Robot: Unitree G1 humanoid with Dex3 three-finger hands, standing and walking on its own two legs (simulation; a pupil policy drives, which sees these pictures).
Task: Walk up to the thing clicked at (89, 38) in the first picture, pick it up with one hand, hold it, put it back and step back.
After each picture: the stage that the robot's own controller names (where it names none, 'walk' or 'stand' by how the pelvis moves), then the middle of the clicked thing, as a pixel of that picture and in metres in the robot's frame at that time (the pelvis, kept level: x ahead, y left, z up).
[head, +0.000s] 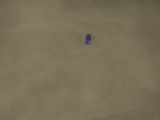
stand; (88, 39) +1.48 -0.07 -0.72
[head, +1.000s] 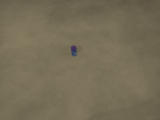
walk; (73, 51) +1.35 +0.22 -0.69
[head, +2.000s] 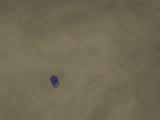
walk; (54, 81) +0.83 +0.34 -0.71
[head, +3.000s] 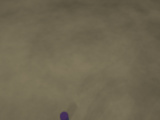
walk; (64, 118) +0.51 +0.18 -0.71
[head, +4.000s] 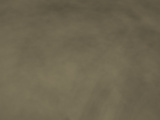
stand; out of the picture +0.37 +0.15 -0.72
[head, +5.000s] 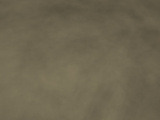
stand; out of the picture +0.36 +0.16 -0.72
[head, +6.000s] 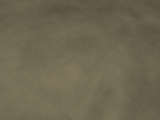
stand; out of the picture +0.37 +0.17 -0.73
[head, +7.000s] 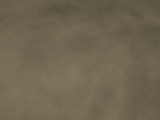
stand; out of the picture +0.36 +0.17 -0.73
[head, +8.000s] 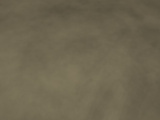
stand; out of the picture +0.36 +0.17 -0.73
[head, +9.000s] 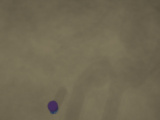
go down; (53, 107) +0.39 +0.16 -0.60
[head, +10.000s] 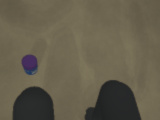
go down; (30, 65) +0.46 +0.18 -0.31
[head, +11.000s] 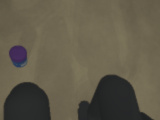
close in; (19, 57) +0.46 +0.19 -0.29
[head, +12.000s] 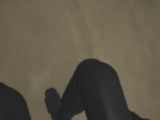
close; out of the picture +0.45 +0.23 -0.23
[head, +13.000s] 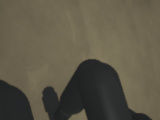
lift; out of the picture +0.43 +0.23 -0.24
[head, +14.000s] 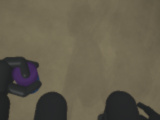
lift; (28, 79) +0.34 +0.19 -0.06
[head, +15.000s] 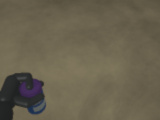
hold; (33, 97) +0.31 +0.18 +0.01
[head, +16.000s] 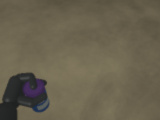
hold; (37, 96) +0.32 +0.17 +0.00
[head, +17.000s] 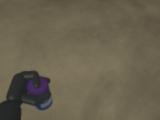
hold; (40, 94) +0.32 +0.16 +0.00
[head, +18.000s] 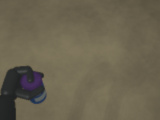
crouch; (34, 88) +0.35 +0.17 -0.05
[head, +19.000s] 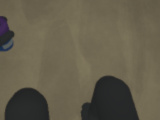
lower; out of the picture +0.50 +0.21 -0.09
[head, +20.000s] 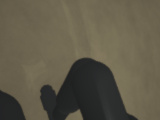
lower; out of the picture +0.46 +0.26 -0.25
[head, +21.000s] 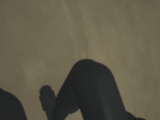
lower; out of the picture +0.46 +0.26 -0.25
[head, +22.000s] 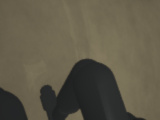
lower; out of the picture +0.46 +0.25 -0.25
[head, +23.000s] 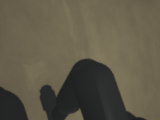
lower; out of the picture +0.46 +0.25 -0.25
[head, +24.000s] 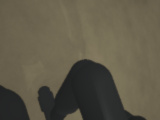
open; out of the picture +0.45 +0.23 -0.25
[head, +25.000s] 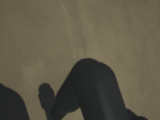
stand; out of the picture +0.44 +0.23 -0.25
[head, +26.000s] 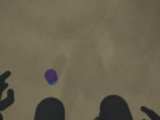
walk; (51, 77) +0.44 +0.15 -0.44
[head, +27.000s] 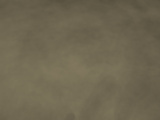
stand; out of the picture +0.37 +0.13 -0.66
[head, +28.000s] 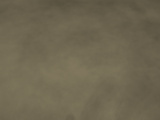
stand; out of the picture +0.38 +0.14 -0.67
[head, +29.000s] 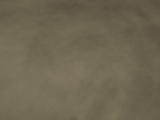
stand; out of the picture +0.38 +0.13 -0.71
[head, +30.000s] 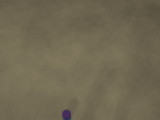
walk; (66, 116) +0.42 +0.11 -0.71
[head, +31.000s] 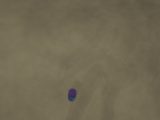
walk; (72, 95) +0.58 +0.03 -0.71
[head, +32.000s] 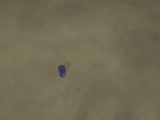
walk; (62, 71) +0.88 +0.25 -0.69
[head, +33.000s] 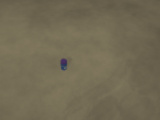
stand; (63, 64) +1.07 +0.19 -0.71
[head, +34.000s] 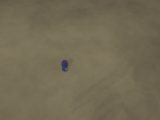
stand; (64, 65) +1.05 +0.19 -0.73
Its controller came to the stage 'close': yes
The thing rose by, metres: 0.71
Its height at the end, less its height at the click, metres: +0.00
